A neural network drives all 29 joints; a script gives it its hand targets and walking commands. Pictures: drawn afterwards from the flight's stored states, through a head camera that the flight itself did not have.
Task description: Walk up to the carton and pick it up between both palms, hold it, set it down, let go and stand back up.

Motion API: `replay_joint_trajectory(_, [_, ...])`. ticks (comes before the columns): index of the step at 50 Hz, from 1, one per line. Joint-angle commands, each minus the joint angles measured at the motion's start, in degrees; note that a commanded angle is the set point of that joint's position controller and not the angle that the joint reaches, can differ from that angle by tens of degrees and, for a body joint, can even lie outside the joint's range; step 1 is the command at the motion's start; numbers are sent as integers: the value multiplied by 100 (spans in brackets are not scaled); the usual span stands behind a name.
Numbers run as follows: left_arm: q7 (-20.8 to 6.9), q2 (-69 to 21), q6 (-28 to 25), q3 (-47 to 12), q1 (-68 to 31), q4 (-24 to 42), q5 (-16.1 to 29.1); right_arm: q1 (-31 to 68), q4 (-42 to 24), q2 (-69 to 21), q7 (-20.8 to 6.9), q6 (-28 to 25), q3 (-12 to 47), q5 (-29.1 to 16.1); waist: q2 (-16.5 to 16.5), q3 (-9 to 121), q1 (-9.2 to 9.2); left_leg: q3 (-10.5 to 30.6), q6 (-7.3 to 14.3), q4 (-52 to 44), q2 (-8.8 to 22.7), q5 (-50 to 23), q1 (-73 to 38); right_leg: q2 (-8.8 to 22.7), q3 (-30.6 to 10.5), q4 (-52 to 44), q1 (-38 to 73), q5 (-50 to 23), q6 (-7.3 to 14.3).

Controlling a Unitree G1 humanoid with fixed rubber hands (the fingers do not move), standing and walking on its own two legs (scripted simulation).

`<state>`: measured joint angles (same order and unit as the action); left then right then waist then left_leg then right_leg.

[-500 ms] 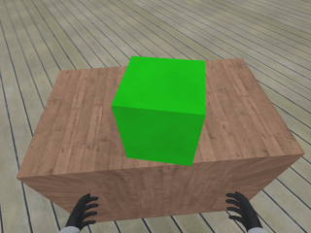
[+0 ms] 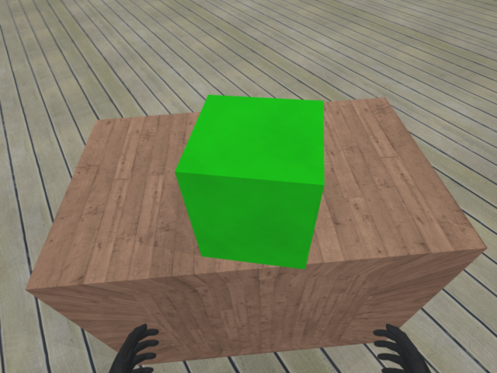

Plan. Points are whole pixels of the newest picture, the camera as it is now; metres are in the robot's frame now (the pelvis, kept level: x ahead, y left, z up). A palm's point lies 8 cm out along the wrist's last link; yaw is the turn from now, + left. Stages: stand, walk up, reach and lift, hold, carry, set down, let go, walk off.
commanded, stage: stand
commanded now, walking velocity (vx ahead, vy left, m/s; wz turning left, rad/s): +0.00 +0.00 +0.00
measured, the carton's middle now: (257, 184) +0.43 +0.00 +0.04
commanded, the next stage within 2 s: none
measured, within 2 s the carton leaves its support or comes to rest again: neither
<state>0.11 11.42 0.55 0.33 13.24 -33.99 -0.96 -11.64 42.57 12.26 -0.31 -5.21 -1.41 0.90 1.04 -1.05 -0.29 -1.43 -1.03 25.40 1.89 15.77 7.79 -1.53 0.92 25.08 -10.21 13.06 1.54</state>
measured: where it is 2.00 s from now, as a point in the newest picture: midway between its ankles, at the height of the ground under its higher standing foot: outside the picture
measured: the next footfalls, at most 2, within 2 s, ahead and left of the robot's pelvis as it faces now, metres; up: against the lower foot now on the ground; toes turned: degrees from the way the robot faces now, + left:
none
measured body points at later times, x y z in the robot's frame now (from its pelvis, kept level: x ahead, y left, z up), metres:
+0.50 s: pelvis -0.04 +0.01 +0.00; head -0.05 +0.00 +0.45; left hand +0.03 +0.26 -0.12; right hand +0.03 -0.25 -0.14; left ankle -0.02 +0.13 -0.74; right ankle +0.01 -0.10 -0.74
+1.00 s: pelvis -0.05 +0.00 -0.01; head -0.06 -0.01 +0.44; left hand -0.03 +0.26 -0.13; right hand -0.02 -0.25 -0.15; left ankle -0.02 +0.13 -0.74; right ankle +0.00 -0.10 -0.74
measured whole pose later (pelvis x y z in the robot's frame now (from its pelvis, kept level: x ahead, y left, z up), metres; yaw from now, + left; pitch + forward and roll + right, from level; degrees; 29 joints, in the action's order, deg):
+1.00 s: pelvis -0.05 +0.00 -0.01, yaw +1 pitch -2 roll +1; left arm 0.6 13.4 -1.1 0.0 24.0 -46.9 -0.7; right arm -22.9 48.8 14.9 -0.1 -0.5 -0.3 0.9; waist 1.1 -0.4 -0.2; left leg -0.7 -0.5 28.4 0.2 12.7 13.5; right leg 0.0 0.5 29.3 -16.3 10.9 0.9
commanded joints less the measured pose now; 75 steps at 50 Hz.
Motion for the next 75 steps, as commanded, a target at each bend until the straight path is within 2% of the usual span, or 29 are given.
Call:
replay_joint_trajectory(1, [-2,869,-415,344,143,343,-36,-173,-454,804,36,141,-227,-16,-168,464,25,530,322,-127,462,-1311,105,768,-586,-174,41,-1747,34])
replay_joint_trajectory(12, [19,1033,-427,293,503,-3,1,-485,-272,955,-12,209,-195,-1,-126,161,43,645,300,-324,407,-674,377,776,-612,-261,-62,-1051,10])
replay_joint_trajectory(30, [68,1086,-347,209,1043,-579,12,-1002,43,1004,5,300,-85,-25,-68,-437,1,761,276,-614,328,851,1102,681,-716,-401,-465,645,-36])
replay_joint_trajectory(41, [84,1079,-308,199,1186,-800,25,-1229,168,970,35,339,-93,-7,-183,-448,22,765,260,-486,268,1034,1099,685,-846,-498,-787,1203,-29])
replay_joint_trajectory(47, [99,1070,-287,192,1218,-895,33,-1314,255,944,54,347,-83,-3,-201,-424,22,758,246,-413,251,848,1044,691,-872,-504,-828,1122,-26])
replay_joint_trajectory(64, [138,983,-265,128,1137,-1186,65,-1272,535,907,120,354,-10,-45,-108,-297,6,753,231,-402,329,77,851,696,-815,-388,-514,161,-34])
replay_joint_trajectory(75, [161,940,-252,98,1034,-1389,80,-1196,720,874,153,366,32,-65,-129,-259,11,709,213,-427,352,-187,690,693,-791,-417,-408,-130,-39])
